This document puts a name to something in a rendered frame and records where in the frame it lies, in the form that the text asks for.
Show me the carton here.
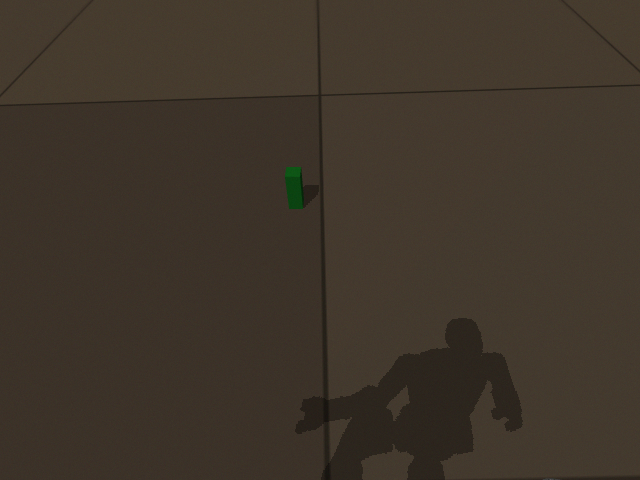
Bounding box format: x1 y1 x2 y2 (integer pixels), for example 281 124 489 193
285 167 304 209

